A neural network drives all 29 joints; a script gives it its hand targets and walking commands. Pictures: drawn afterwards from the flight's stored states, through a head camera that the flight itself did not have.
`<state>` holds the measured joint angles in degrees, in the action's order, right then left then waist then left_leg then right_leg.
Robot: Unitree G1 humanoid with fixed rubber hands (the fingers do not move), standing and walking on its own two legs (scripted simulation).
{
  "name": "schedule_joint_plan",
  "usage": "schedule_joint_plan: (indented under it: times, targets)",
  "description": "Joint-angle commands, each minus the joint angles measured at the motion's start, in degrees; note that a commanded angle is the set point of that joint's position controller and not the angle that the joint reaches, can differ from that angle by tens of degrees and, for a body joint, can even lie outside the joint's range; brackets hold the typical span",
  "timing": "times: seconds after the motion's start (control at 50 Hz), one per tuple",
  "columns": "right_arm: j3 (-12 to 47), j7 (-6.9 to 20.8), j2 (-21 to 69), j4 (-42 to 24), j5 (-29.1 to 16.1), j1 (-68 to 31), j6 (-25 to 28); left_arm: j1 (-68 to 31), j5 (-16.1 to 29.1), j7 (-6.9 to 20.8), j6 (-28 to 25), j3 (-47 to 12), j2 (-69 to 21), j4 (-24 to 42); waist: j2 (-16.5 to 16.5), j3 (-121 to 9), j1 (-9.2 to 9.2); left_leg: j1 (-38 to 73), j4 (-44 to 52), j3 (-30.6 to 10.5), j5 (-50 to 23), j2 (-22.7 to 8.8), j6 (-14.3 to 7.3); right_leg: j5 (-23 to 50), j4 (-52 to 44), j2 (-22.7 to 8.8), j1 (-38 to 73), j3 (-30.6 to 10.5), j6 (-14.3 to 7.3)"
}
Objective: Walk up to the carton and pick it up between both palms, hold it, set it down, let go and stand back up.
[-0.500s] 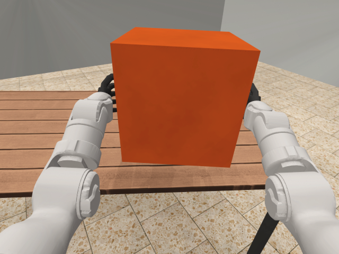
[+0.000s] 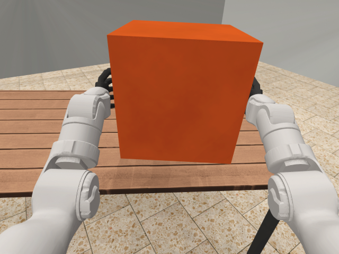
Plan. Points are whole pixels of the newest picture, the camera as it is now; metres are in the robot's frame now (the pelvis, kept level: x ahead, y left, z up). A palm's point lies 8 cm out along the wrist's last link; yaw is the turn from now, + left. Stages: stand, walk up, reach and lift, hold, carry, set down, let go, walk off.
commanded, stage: reach and lift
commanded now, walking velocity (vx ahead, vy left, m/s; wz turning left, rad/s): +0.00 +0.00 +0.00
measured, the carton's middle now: (178, 87) +0.44 -0.01 +0.26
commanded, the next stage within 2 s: hold in 0.16 s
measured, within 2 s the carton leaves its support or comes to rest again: neither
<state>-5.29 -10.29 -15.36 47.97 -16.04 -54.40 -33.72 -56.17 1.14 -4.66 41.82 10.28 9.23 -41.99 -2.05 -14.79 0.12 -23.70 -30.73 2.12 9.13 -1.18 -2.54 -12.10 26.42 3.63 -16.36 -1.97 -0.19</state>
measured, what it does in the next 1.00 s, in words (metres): stands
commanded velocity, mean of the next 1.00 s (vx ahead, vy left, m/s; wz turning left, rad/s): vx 0.00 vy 0.00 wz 0.00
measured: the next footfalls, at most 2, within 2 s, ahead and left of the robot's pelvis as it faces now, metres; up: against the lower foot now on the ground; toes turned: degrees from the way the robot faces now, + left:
none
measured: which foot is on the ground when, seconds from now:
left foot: down 0.00-1.00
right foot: down 0.00-1.00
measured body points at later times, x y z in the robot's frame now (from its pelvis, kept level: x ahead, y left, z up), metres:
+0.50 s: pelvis +0.00 +0.00 +0.00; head -0.09 +0.01 +0.44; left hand +0.39 +0.17 +0.27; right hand +0.39 -0.18 +0.26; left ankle +0.07 +0.08 -0.73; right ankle +0.02 -0.13 -0.73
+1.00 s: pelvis +0.00 +0.00 +0.00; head -0.09 +0.01 +0.44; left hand +0.39 +0.18 +0.27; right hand +0.39 -0.18 +0.26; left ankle +0.07 +0.08 -0.73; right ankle +0.02 -0.13 -0.73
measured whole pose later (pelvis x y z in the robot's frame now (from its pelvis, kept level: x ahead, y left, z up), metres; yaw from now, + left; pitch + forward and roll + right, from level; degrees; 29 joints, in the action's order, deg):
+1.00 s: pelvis +0.00 +0.00 +0.00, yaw +0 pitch +1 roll -3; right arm -5.3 -11.0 -15.6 43.8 -16.3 -54.6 -38.8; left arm -56.1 0.9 -4.7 45.8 11.4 9.2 -37.7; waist -2.1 -14.8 0.1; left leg -23.4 -30.7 2.1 8.9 -1.2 -2.6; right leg -11.5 25.7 3.6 -15.7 -2.0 -0.2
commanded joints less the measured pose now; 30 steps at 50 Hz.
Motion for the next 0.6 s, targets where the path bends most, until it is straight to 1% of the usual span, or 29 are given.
schedule_joint_plan:
  times: [0.0, 0.02, 0.04, 0.06, 0.08, 0.1, 0.14, 0.16, 0.18, 0.2, 0.22, 0.24, 0.26, 0.28, 0.3, 0.32, 0.34, 0.36, 0.38, 0.4, 0.42, 0.44, 0.46, 0.48, 0.5, 0.52, 0.54, 0.56, 0.58]
  targets:
    - [15.5, 13.4, 39.2, -26.0, -13.6, -69.2, 2.2, -52.9, 7.8, 8.7, -2.9, -12.2, -36.8, 24.0, 2.8, -25.5, -3.11, 22.1, 10.7, -5.3, -8.2, 0.6, 1.4, 4.6, -10.1, 1.8, 3.2, -0.7, -0.8]
    - [14.7, 13.3, 38.7, -24.3, -13.3, -68.0, 1.8, -52.7, 7.5, 8.9, -2.5, -11.7, -36.6, 22.7, 2.7, -24.1, -2.74, 21.4, 10.9, -5.2, -7.4, 0.6, 1.4, 4.2, -10.1, 1.6, 3.2, -0.9, -0.8]
    - [14.6, 13.1, 38.5, -24.8, -13.0, -68.3, 1.6, -52.3, 7.6, 9.2, -2.3, -11.7, -36.4, 22.3, 3.3, -23.6, -2.51, 21.0, 11.1, -5.2, -6.5, 0.6, 1.2, 3.8, -10.4, 1.5, 3.1, -0.9, -0.8]
    - [15.3, 13.2, 39.2, -26.8, -13.6, -70.2, 1.8, -53.0, 8.0, 9.2, -2.4, -11.7, -36.4, 23.3, 3.8, -25.9, -3.10, 21.0, 11.2, -5.3, -6.4, 0.6, 0.9, 3.9, -10.1, 1.5, 3.6, -1.0, -0.6]
    - [15.8, 13.2, 39.3, -28.3, -13.9, -70.3, 1.6, -52.7, 8.5, 9.2, -2.3, -12.2, -36.8, 24.5, 3.8, -26.8, -2.82, 21.7, 10.8, -5.4, -8.1, 0.6, 0.9, 5.6, -9.8, 1.7, 4.2, -0.9, -0.7]
    - [16.0, 13.1, 39.3, -29.0, -14.3, -69.5, 1.5, -52.9, 8.7, 9.1, -2.2, -13.0, -37.2, 26.6, 2.8, -28.8, -2.54, 22.8, 10.2, -5.5, -10.3, 0.8, 1.4, 7.2, -9.7, 2.0, 4.9, -0.9, -0.7]
    - [15.6, 12.8, 38.8, -29.6, -14.9, -70.0, 0.9, -53.2, 8.8, 9.1, -1.6, -13.4, -37.0, 26.8, 2.2, -27.6, -2.10, 22.9, 10.1, -5.5, -10.0, 0.7, 1.8, 6.4, -10.0, 1.8, 3.8, -1.1, -0.7]
    - [16.1, 12.8, 39.1, -30.9, -15.0, -69.6, 0.9, -53.9, 9.3, 9.1, -1.7, -14.2, -37.4, 29.4, 1.8, -29.4, -1.90, 23.8, 9.7, -5.6, -11.8, 0.7, 2.0, 8.4, -9.7, 1.9, 4.9, -0.9, -0.8]
    - [16.1, 12.6, 39.0, -31.2, -14.8, -69.6, 0.6, -53.9, 9.5, 9.3, -1.5, -14.0, -37.6, 28.2, 2.5, -29.7, -1.83, 23.4, 9.6, -5.5, -11.0, 0.6, 1.8, 7.6, -9.8, 2.0, 4.6, -0.9, -0.7]
    - [15.2, 12.7, 38.4, -29.6, -14.4, -69.1, 0.1, -54.1, 9.3, 9.3, -1.2, -13.7, -36.7, 27.6, 2.8, -28.2, -1.26, 22.9, 10.2, -5.6, -9.4, 0.5, 1.8, 6.1, -10.0, 2.0, 4.3, -1.0, -0.8]
    - [15.4, 12.6, 38.4, -29.5, -14.4, -68.8, 0.0, -54.6, 9.6, 9.4, -1.2, -14.0, -36.4, 28.6, 2.3, -28.6, -1.40, 23.1, 9.9, -5.6, -10.0, 0.6, 2.0, 7.0, -9.8, 1.9, 4.2, -1.1, -0.8]
    - [15.0, 12.6, 38.0, -27.9, -14.3, -67.4, -0.6, -53.8, 8.8, 9.6, -0.7, -13.4, -36.3, 28.4, 1.8, -27.4, -1.17, 22.7, 10.2, -5.6, -9.4, 0.4, 2.1, 6.5, -9.8, 1.8, 4.3, -1.2, -0.9]
    - [14.2, 12.7, 37.3, -26.3, -14.0, -67.3, -1.0, -53.0, 7.6, 9.9, -0.2, -12.1, -35.7, 25.2, 1.8, -24.3, -1.42, 21.1, 11.1, -5.3, -6.2, 0.3, 2.0, 4.1, -10.4, 1.5, 3.8, -1.5, -1.1]
    - [14.1, 12.9, 37.2, -27.0, -14.0, -68.2, -0.8, -53.3, 7.7, 10.0, -0.2, -12.2, -36.1, 25.4, 1.8, -25.3, -1.83, 20.9, 11.3, -5.5, -6.1, -0.1, 2.1, 4.1, -10.1, 1.7, 3.8, -1.4, -1.3]
    - [14.9, 12.7, 37.9, -27.7, -14.2, -69.5, -0.9, -53.2, 7.7, 10.1, 0.0, -11.9, -35.6, 24.5, 2.8, -24.5, -2.47, 19.9, 11.4, -5.1, -4.7, 0.2, 1.5, 3.0, -10.3, 1.4, 3.8, -1.5, -1.0]
    - [14.5, 12.7, 37.7, -27.8, -14.0, -69.9, -1.0, -53.0, 7.7, 10.2, 0.1, -12.0, -36.2, 23.9, 2.4, -24.2, -1.89, 19.6, 11.6, -5.1, -4.3, 0.2, 1.6, 2.7, -10.4, 1.5, 3.7, -1.4, -1.2]
    - [14.3, 12.8, 37.6, -28.1, -13.9, -70.0, -0.9, -54.3, 8.3, 10.0, -0.1, -12.7, -36.1, 24.6, 2.0, -25.7, -1.77, 19.8, 11.7, -5.4, -4.0, -0.1, 1.8, 2.7, -9.9, 1.7, 3.8, -1.2, -1.2]
    - [15.2, 12.7, 38.9, -29.2, -14.5, -70.3, -0.8, -54.4, 8.8, 10.1, -0.2, -13.1, -36.7, 26.2, 2.6, -26.8, -1.99, 20.6, 11.1, -5.2, -6.2, 0.1, 1.7, 4.6, -9.9, 1.5, 4.6, -1.5, -1.0]
    - [14.9, 12.6, 38.5, -28.7, -14.2, -70.1, -1.1, -55.3, 8.8, 10.1, -0.1, -13.0, -36.6, 26.2, 2.3, -26.6, -1.58, 20.3, 11.3, -5.2, -5.2, 0.2, 1.8, 3.7, -10.1, 1.6, 4.7, -1.5, -1.1]
    - [14.8, 12.7, 38.7, -29.3, -14.3, -71.1, -1.1, -55.0, 8.7, 10.1, 0.0, -12.6, -36.1, 25.3, 2.8, -26.9, -1.99, 20.2, 11.1, -5.2, -5.2, 0.2, 1.6, 3.5, -10.4, 1.5, 4.2, -1.4, -1.0]
    - [14.9, 12.7, 38.9, -29.5, -14.5, -71.5, -1.1, -55.5, 9.1, 9.9, -0.1, -13.2, -36.3, 26.0, 2.4, -27.6, -2.07, 20.4, 11.1, -5.3, -5.1, 0.2, 1.8, 3.5, -10.0, 1.7, 4.0, -1.4, -1.1]
    - [14.5, 12.9, 38.1, -29.2, -14.4, -71.1, -1.1, -55.2, 8.9, 9.9, 0.0, -13.2, -36.4, 25.7, 1.4, -27.3, -1.73, 20.8, 11.2, -5.7, -4.8, 0.0, 2.1, 3.4, -10.1, 1.6, 3.5, -1.3, -1.3]
    - [15.0, 12.8, 38.7, -30.5, -14.5, -72.0, -0.9, -56.3, 9.8, 9.8, -0.3, -14.2, -36.9, 26.8, 1.9, -28.8, -1.62, 20.9, 11.0, -5.6, -5.1, 0.0, 2.2, 3.6, -10.0, 1.6, 3.6, -1.5, -1.1]
    - [14.5, 13.0, 38.5, -29.0, -14.4, -71.5, -1.0, -55.9, 9.0, 9.8, -0.1, -13.5, -36.9, 25.5, 1.4, -26.7, -1.78, 20.4, 11.3, -5.7, -4.7, -0.2, 2.3, 3.1, -10.1, 1.7, 3.0, -1.5, -1.3]
    - [14.7, 12.9, 38.6, -28.9, -14.4, -71.1, -1.3, -55.6, 8.7, 9.8, 0.0, -13.0, -36.6, 26.3, 1.1, -27.0, -2.01, 20.4, 11.2, -5.4, -4.5, 0.0, 2.2, 3.2, -10.3, 1.6, 3.8, -1.6, -1.4]
    - [14.6, 12.9, 38.8, -29.9, -14.3, -71.4, -1.0, -56.3, 9.6, 9.6, -0.3, -13.9, -36.9, 26.7, 1.7, -27.4, -1.25, 20.5, 11.1, -5.7, -4.3, -0.2, 2.1, 3.4, -10.0, 1.6, 3.5, -1.4, -1.4]
    - [14.5, 12.9, 38.9, -28.2, -14.1, -70.3, -1.4, -56.1, 9.0, 9.6, -0.2, -13.4, -36.3, 26.6, 1.9, -26.6, -1.62, 20.1, 11.5, -5.5, -3.8, 0.0, 2.0, 2.7, -10.1, 1.7, 3.4, -1.3, -1.2]
    - [14.6, 12.8, 38.5, -29.6, -13.9, -71.6, -1.1, -55.7, 8.8, 9.7, 0.0, -12.8, -36.5, 25.1, 2.4, -26.7, -1.75, 19.9, 11.4, -5.5, -3.7, -0.1, 1.8, 2.8, -10.2, 1.5, 3.7, -1.6, -1.3]
    - [14.2, 12.8, 38.1, -28.2, -13.8, -71.4, -1.2, -56.3, 9.0, 9.7, -0.1, -13.1, -36.5, 25.2, 1.4, -26.5, -1.58, 19.8, 11.5, -5.7, -3.5, -0.2, 2.1, 2.3, -10.0, 1.6, 3.3, -1.4, -1.4]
